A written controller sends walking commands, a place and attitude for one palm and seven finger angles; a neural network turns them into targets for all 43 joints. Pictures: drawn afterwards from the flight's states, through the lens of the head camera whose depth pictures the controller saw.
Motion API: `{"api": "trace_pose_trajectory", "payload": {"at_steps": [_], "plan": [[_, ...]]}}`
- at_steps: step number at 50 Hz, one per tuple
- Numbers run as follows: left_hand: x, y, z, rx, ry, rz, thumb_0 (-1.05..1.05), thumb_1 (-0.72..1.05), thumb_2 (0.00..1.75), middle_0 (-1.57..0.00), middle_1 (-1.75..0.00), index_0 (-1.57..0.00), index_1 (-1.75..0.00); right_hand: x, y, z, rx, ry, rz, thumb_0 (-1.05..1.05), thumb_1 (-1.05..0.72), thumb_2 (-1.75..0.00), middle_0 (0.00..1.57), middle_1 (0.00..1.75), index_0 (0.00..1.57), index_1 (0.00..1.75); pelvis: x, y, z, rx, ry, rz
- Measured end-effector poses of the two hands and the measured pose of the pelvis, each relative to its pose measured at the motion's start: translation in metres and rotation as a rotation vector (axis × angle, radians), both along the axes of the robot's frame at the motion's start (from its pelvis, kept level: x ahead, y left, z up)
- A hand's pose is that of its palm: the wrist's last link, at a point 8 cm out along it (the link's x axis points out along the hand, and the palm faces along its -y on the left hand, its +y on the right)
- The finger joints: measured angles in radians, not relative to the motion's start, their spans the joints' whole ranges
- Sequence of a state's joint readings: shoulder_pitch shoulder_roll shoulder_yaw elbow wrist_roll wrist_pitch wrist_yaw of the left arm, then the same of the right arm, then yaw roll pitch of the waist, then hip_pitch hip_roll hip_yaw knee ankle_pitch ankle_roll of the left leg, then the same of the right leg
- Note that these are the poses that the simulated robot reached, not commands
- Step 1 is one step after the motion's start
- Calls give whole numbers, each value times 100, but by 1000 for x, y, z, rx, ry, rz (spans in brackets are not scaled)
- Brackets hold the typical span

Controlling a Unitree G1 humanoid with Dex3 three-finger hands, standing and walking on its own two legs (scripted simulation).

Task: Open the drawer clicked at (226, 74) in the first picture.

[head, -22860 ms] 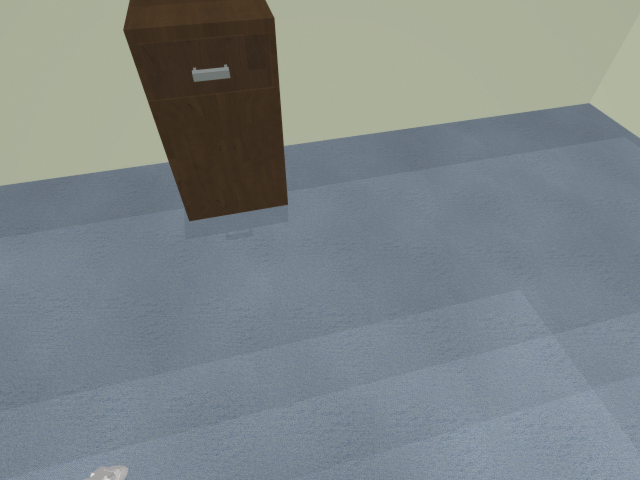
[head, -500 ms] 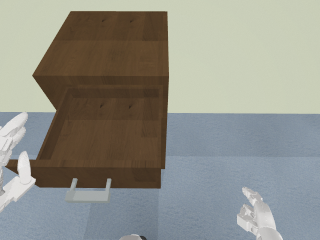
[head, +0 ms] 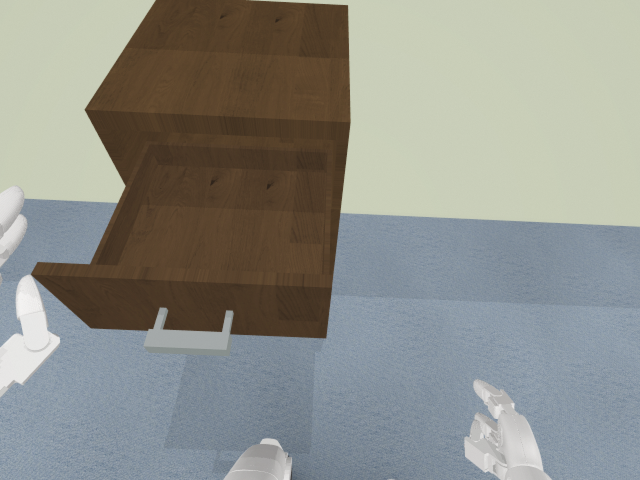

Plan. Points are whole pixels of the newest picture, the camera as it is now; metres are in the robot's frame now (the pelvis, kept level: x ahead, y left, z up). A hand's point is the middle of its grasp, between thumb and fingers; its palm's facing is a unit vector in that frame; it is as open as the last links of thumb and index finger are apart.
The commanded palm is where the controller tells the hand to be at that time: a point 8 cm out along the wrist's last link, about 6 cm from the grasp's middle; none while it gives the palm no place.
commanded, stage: step back with the hand held close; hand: left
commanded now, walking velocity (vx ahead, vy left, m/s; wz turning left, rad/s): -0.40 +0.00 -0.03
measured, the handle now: (192, 328) +0.32 +0.22 -0.08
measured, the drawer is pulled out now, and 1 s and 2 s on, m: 0.30 0.30 0.30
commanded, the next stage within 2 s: stop stepping back and stand still in 0.50 s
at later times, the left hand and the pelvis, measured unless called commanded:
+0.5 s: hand (45, 422) +0.14 +0.21 +0.18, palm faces +0.27 -0.81 -0.52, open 7.4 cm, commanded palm +0.07 +0.26 +0.20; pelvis -0.06 -0.02 +0.01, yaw -1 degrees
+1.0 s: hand out of the picture +0.01 +0.18 +0.17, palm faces +0.35 -0.81 -0.47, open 7.4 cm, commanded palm -0.06 +0.23 +0.20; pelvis -0.18 -0.06 +0.01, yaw +2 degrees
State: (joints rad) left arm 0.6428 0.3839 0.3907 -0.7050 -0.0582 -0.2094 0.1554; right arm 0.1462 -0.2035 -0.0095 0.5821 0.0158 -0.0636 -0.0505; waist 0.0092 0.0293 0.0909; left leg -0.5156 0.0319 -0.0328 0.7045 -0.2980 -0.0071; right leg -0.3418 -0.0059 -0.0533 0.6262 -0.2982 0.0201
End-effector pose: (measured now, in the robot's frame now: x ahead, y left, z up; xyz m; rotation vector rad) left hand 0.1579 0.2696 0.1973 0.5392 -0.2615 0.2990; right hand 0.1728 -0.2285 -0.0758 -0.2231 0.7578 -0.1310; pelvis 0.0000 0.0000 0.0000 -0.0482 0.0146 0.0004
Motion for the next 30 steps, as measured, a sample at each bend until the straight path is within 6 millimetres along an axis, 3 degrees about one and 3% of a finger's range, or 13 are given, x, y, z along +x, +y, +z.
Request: {"api": "trace_pose_trajectory", "payload": {"at_steps": [9, 18, 25, 30], "plan": [[1, 7, 3, 30, -13, -41, 2, 89, 90, -21, -31, -21, -30, -23, 0, 11, -11, -22, -27, 1, -91, -90, 20, 30, 21, 30, -18, 1, 4, -9, 18, -19], [-33, -34, 13, 71, 13, -151, 2, 89, 90, -21, -31, -21, -30, -48, -11, 0, 50, -18, 12, 1, -91, -90, 20, 30, 21, 30, -55, -18, 5, -13, 19, -32], [-52, -20, 3, 35, 81, -47, 1, 89, 90, -22, -31, -22, -30, -73, -27, 11, -4, 29, -76, 1, -91, -90, 20, 30, 21, 30, -65, -17, 13, 35, 38, -22], [-72, -25, -8, -2, 90, -52, 2, 89, 90, -21, -31, -21, -30, -88, -29, 17, -3, -17, -42, 1, -91, -90, 20, 30, 20, 30, -96, -25, 11, 58, 30, -37]]}}
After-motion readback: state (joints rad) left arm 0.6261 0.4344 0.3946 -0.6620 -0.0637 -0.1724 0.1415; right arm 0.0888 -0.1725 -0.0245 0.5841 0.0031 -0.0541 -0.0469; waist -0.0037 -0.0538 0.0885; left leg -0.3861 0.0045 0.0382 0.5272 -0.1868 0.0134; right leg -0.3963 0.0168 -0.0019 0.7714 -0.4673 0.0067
